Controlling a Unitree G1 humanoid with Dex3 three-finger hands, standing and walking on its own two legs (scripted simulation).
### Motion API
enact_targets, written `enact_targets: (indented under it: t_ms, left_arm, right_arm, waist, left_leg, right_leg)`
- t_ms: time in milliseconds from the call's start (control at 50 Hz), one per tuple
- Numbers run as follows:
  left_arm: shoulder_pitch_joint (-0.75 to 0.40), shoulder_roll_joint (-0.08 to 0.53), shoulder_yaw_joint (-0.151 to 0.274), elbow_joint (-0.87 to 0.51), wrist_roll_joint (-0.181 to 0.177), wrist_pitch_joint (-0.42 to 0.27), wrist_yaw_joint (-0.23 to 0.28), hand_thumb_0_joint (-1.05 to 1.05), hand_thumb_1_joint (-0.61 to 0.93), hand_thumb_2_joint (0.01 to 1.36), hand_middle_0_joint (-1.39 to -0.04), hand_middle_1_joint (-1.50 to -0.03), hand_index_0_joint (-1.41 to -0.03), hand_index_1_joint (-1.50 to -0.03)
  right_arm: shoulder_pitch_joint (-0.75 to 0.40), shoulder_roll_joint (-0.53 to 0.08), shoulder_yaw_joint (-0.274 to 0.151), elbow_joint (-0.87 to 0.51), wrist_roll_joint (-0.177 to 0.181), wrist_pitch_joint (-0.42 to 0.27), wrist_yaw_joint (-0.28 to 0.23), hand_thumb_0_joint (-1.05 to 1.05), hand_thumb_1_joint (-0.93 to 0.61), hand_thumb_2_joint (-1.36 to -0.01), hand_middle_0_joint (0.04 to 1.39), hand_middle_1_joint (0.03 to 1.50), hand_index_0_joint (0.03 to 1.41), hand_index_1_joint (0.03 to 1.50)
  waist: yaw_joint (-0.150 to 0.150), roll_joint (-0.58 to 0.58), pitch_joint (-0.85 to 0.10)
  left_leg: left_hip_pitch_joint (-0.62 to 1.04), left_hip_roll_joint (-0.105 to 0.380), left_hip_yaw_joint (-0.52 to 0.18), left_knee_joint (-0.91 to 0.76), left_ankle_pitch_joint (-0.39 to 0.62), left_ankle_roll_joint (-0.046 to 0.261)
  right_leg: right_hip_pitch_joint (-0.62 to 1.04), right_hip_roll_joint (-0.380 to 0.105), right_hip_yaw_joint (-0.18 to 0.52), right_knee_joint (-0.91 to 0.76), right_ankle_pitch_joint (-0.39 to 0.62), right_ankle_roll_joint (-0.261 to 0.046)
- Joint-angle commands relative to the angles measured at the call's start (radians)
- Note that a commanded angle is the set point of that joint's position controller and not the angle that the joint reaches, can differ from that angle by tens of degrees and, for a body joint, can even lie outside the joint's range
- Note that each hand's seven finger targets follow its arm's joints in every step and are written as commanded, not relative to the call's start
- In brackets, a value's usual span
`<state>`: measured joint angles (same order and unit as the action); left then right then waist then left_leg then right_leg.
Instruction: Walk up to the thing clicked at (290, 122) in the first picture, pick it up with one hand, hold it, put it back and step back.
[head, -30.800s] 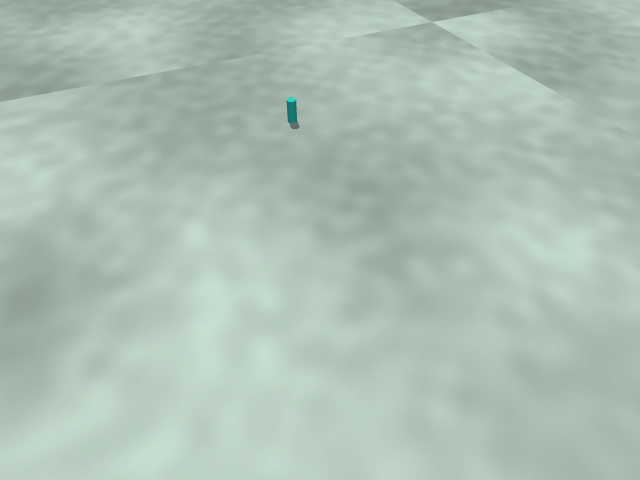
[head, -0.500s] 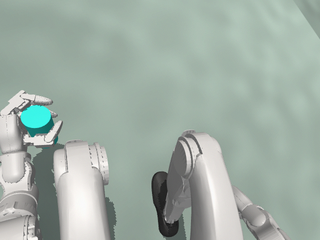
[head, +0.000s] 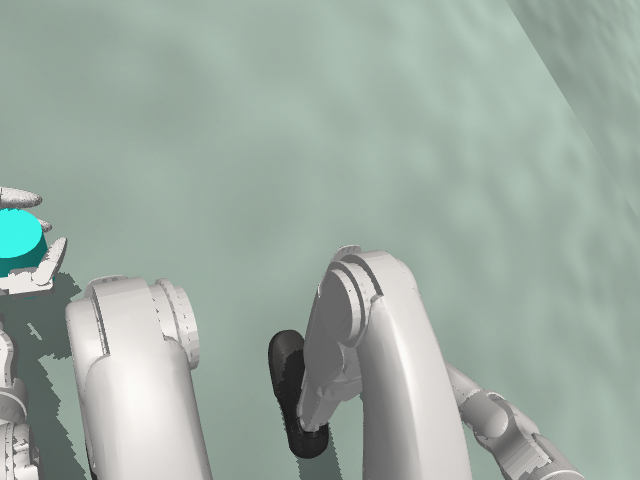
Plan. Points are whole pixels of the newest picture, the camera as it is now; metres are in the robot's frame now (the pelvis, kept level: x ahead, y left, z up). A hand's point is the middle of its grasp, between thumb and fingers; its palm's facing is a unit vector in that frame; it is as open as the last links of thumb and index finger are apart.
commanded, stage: lower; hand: left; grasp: from the side
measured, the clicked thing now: (19, 257) +0.38 +0.25 -0.19
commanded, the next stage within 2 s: loosen in 0.62 s
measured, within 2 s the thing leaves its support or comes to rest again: rests again in 0.98 s
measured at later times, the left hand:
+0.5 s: hand (24, 248) +0.39 +0.25 -0.17, palm faces +0.27 -0.96 +0.01, open 8.0 cm
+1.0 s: hand (23, 251) +0.39 +0.25 -0.18, palm faces +0.26 -0.96 +0.02, open 9.9 cm
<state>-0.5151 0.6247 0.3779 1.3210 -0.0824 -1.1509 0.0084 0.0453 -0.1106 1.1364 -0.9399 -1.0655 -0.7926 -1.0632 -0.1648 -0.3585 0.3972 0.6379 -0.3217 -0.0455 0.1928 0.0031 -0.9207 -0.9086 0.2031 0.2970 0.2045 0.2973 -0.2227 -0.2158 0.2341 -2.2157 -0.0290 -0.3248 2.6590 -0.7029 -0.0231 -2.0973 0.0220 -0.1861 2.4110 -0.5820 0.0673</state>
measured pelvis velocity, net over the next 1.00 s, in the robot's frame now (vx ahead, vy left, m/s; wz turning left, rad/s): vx -0.01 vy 0.01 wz -0.05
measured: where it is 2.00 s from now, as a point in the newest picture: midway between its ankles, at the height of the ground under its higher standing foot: (224, 452)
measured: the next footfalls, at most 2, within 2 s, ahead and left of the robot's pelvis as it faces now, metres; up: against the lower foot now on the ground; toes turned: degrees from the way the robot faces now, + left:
none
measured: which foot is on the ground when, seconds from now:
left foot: down 0.00-1.00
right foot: down 0.00-1.00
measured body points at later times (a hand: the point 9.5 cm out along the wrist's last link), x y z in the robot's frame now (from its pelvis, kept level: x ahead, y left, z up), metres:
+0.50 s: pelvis -0.01 +0.01 +0.00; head +0.21 +0.20 +0.34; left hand +0.37 +0.30 -0.17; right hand +0.17 -0.23 -0.03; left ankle +0.08 +0.12 -0.25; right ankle +0.15 -0.13 -0.25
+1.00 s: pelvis -0.01 +0.01 +0.00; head +0.21 +0.21 +0.33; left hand +0.37 +0.30 -0.18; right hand +0.17 -0.23 -0.02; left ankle +0.08 +0.12 -0.25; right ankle +0.15 -0.13 -0.25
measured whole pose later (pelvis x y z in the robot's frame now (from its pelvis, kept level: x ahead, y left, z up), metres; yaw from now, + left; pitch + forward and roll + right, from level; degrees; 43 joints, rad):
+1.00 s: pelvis -0.01 +0.01 +0.00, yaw -3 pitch +9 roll -20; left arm -0.50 0.73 0.39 1.39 -0.07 -1.24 0.07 0.01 -0.24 0.72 -0.86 -0.79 -0.80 -0.79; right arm -0.19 -0.37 0.49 0.59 -0.38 -0.06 0.21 0.00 -0.91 -0.90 0.20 0.30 0.21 0.30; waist -0.22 -0.29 0.30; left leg -2.18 -0.02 -0.39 2.69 -0.72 0.00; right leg -2.04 0.06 -0.24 2.38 -0.56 0.07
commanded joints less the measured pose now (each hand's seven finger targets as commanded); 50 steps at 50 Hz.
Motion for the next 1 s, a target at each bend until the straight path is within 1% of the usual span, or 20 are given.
enact_targets:
  t_ms: [0,20,120,140,160,240,340,400,460,560,580,660,700,720,800,820,880,920,940,980]
  left_arm:
    - [-0.192,0.123,-0.001,-0.116,0.004,-0.089,0.021,0.000,0.267,1.216,-1.241,-1.322,-1.252,-1.322]
    - [-0.194,0.143,0.013,-0.113,0.005,-0.093,0.026,0.000,0.265,1.209,-1.244,-1.320,-1.255,-1.319]
    - [-0.181,0.144,-0.002,-0.093,0.018,-0.105,0.034,0.000,0.306,1.212,-1.238,-1.306,-1.246,-1.307]
    - [-0.177,0.145,0.003,-0.090,0.020,-0.107,0.038,0.000,0.319,1.223,-1.245,-1.317,-1.254,-1.317]
    - [-0.178,0.163,0.006,-0.103,0.021,-0.112,0.042,0.000,0.303,1.215,-1.238,-1.306,-1.246,-1.307]
    - [-0.171,0.155,-0.001,-0.086,0.026,-0.116,0.054,0.000,0.315,1.225,-1.215,-1.293,-1.220,-1.297]
    - [-0.193,0.173,-0.001,-0.077,0.028,-0.124,0.062,0.000,0.287,1.207,-1.229,-1.282,-1.232,-1.289]
    - [-0.181,0.172,0.000,-0.067,0.029,-0.131,0.067,0.000,0.298,1.213,-1.230,-1.283,-1.232,-1.290]
    - [-0.177,0.189,0.016,-0.056,0.021,-0.138,0.070,0.000,0.300,1.200,-1.215,-1.265,-1.217,-1.273]
    - [-0.158,0.191,0.012,-0.052,0.028,-0.145,0.072,0.000,0.312,1.200,-1.210,-1.256,-1.209,-1.265]
    - [-0.172,0.193,0.008,-0.050,0.030,-0.147,0.071,0.000,0.319,1.208,-1.226,-1.270,-1.227,-1.279]
    - [-0.154,0.218,0.023,-0.050,0.030,-0.150,0.075,0.000,0.288,1.188,-1.213,-1.243,-1.209,-1.256]
    - [-0.152,0.213,0.016,-0.045,0.033,-0.152,0.075,0.000,0.257,1.174,-1.210,-1.238,-1.208,-1.250]
    - [-0.141,0.206,0.013,-0.037,0.031,-0.146,0.077,0.000,0.251,1.116,-1.273,-1.229,-1.273,-1.237]
    - [-0.151,0.202,0.011,-0.049,0.022,-0.156,0.072,0.000,-0.022,0.796,-1.032,-0.909,-1.038,-0.917]
    - [-0.162,0.204,0.009,-0.052,0.019,-0.156,0.069,0.000,-0.069,0.716,-0.990,-0.854,-0.998,-0.845]
    - [-0.162,0.201,0.011,-0.044,0.017,-0.157,0.064,0.000,-0.309,0.489,-0.769,-0.639,-0.765,-0.645]
    - [-0.158,0.207,0.003,-0.053,0.019,-0.160,0.058,0.000,-0.468,0.370,-0.673,-0.520,-0.665,-0.528]
    - [-0.134,0.192,0.006,-0.050,0.016,-0.156,0.057,0.000,-0.545,0.340,-0.632,-0.484,-0.622,-0.496]
    - [-0.145,0.193,0.006,-0.047,0.013,-0.157,0.056,0.000,-0.608,0.300,-0.603,-0.443,-0.590,-0.458]
  right_arm:
    - [0.018,-0.342,-0.099,-0.039,-0.007,-0.002,-0.015,0.000,-0.912,-0.905,0.200,0.300,0.200,0.300]
    - [0.017,-0.345,-0.095,-0.043,-0.008,-0.003,-0.014,0.000,-0.914,-0.906,0.200,0.300,0.200,0.300]
    - [0.003,-0.355,-0.085,-0.047,-0.018,-0.003,-0.013,0.000,-0.910,-0.905,0.200,0.300,0.200,0.300]
    - [0.007,-0.360,-0.083,-0.047,-0.022,-0.003,-0.012,0.000,-0.907,-0.904,0.200,0.300,0.200,0.300]
    - [0.011,-0.358,-0.077,-0.048,-0.024,-0.003,-0.010,0.000,-0.906,-0.904,0.200,0.300,0.200,0.300]
    - [0.010,-0.363,-0.070,-0.050,-0.030,-0.001,-0.006,0.000,-0.903,-0.905,0.200,0.300,0.200,0.300]
    - [0.001,-0.368,-0.063,-0.053,-0.034,-0.001,-0.003,0.000,-0.908,-0.905,0.200,0.300,0.200,0.300]
    - [0.003,-0.369,-0.057,-0.055,-0.038,-0.001,0.000,0.000,-0.904,-0.904,0.200,0.300,0.200,0.300]
    - [0.001,-0.367,-0.049,-0.058,-0.041,-0.001,-0.001,0.000,-0.902,-0.904,0.200,0.300,0.200,0.300]
    - [-0.013,-0.377,-0.048,-0.060,-0.045,-0.002,0.000,0.000,-0.897,-0.903,0.200,0.300,0.200,0.300]
    - [-0.014,-0.376,-0.045,-0.061,-0.048,-0.001,-0.001,0.000,-0.898,-0.903,0.200,0.300,0.200,0.300]
    - [-0.018,-0.376,-0.039,-0.063,-0.050,-0.003,0.001,0.000,-0.897,-0.903,0.200,0.300,0.200,0.300]
    - [-0.020,-0.378,-0.039,-0.063,-0.051,-0.004,0.001,0.000,-0.899,-0.903,0.200,0.300,0.200,0.300]
    - [-0.018,-0.377,-0.041,-0.065,-0.051,-0.004,-0.001,0.000,-0.903,-0.899,0.201,0.300,0.200,0.300]
    - [-0.025,-0.383,-0.042,-0.064,-0.050,-0.007,0.001,0.000,-0.907,-0.894,0.201,0.300,0.201,0.300]
    - [-0.018,-0.383,-0.039,-0.063,-0.051,-0.007,-0.001,0.000,-0.907,-0.893,0.201,0.300,0.201,0.300]
    - [-0.024,-0.382,-0.040,-0.064,-0.050,-0.009,0.000,0.000,-0.916,-0.900,0.201,0.300,0.200,0.300]
    - [-0.028,-0.384,-0.041,-0.066,-0.052,-0.007,0.001,0.000,-0.916,-0.900,0.201,0.301,0.200,0.301]
    - [-0.020,-0.386,-0.045,-0.067,-0.052,-0.008,0.001,0.000,-0.917,-0.901,0.201,0.301,0.200,0.301]
    - [-0.022,-0.387,-0.042,-0.063,-0.050,-0.006,0.003,0.000,-0.924,-0.903,0.201,0.301,0.200,0.301]
  waist:
    - [-0.081,0.441,-0.546]
    - [-0.079,0.445,-0.549]
    - [-0.087,0.468,-0.504]
    - [-0.096,0.471,-0.511]
    - [-0.088,0.486,-0.525]
    - [-0.102,0.489,-0.505]
    - [-0.109,0.481,-0.468]
    - [-0.114,0.476,-0.475]
    - [-0.106,0.464,-0.477]
    - [-0.106,0.472,-0.450]
    - [-0.116,0.476,-0.447]
    - [-0.108,0.465,-0.443]
    - [-0.109,0.466,-0.441]
    - [-0.112,0.453,-0.446]
    - [-0.111,0.466,-0.430]
    - [-0.120,0.463,-0.436]
    - [-0.119,0.444,-0.412]
    - [-0.117,0.459,-0.410]
    - [-0.110,0.459,-0.426]
    - [-0.114,0.457,-0.424]
  left_leg:
    - [0.347,0.041,0.099,-0.354,0.052,-0.008]
    - [0.349,0.040,0.100,-0.353,0.050,-0.008]
    - [0.358,0.046,0.080,-0.365,0.043,-0.014]
    - [0.377,0.049,0.068,-0.371,0.055,-0.019]
    - [0.385,0.048,0.071,-0.367,0.066,-0.019]
    - [0.398,0.051,0.055,-0.373,0.091,-0.023]
    - [0.380,0.056,0.047,-0.374,0.045,-0.020]
    - [0.391,0.059,0.039,-0.371,0.060,-0.021]
    - [0.373,0.056,0.046,-0.358,0.060,-0.016]
    - [0.388,0.063,0.033,-0.369,0.056,-0.020]
    - [0.386,0.063,0.031,-0.368,0.053,-0.021]
    - [0.373,0.066,0.032,-0.361,0.039,-0.017]
    - [0.377,0.067,0.028,-0.363,0.041,-0.018]
    - [0.373,0.066,0.033,-0.357,0.040,-0.015]
    - [0.390,0.070,0.020,-0.368,0.047,-0.022]
    - [0.384,0.069,0.023,-0.361,0.051,-0.019]
    - [0.361,0.068,0.025,-0.360,0.026,-0.016]
    - [0.357,0.067,0.026,-0.363,0.012,-0.016]
    - [0.385,0.069,0.023,-0.366,0.029,-0.019]
    - [0.379,0.068,0.019,-0.369,0.038,-0.022]
  right_leg:
    - [0.272,0.045,-0.134,-0.165,0.105,-0.076]
    - [0.275,0.047,-0.137,-0.168,0.103,-0.077]
    - [0.257,0.048,-0.151,-0.158,0.104,-0.076]
    - [0.255,0.047,-0.158,-0.152,0.114,-0.076]
    - [0.271,0.050,-0.155,-0.154,0.123,-0.076]
    - [0.270,0.051,-0.163,-0.148,0.144,-0.075]
    - [0.251,0.053,-0.167,-0.155,0.110,-0.072]
    - [0.265,0.056,-0.169,-0.156,0.124,-0.071]
    - [0.283,0.062,-0.169,-0.165,0.124,-0.069]
    - [0.258,0.064,-0.177,-0.156,0.122,-0.070]
    - [0.263,0.064,-0.181,-0.157,0.119,-0.069]
    - [0.269,0.068,-0.180,-0.161,0.107,-0.070]
    - [0.265,0.069,-0.184,-0.158,0.110,-0.070]
    - [0.273,0.070,-0.181,-0.169,0.111,-0.069]
    - [0.251,0.069,-0.188,-0.153,0.118,-0.070]
    - [0.267,0.071,-0.186,-0.160,0.121,-0.069]
    - [0.260,0.069,-0.186,-0.166,0.104,-0.067]
    - [0.258,0.071,-0.187,-0.167,0.094,-0.068]
    - [0.263,0.069,-0.185,-0.163,0.108,-0.068]
    - [0.260,0.067,-0.189,-0.158,0.110,-0.068]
